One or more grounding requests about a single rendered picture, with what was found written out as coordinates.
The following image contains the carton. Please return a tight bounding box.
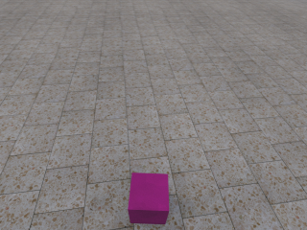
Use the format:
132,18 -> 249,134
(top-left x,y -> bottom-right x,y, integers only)
128,172 -> 170,224

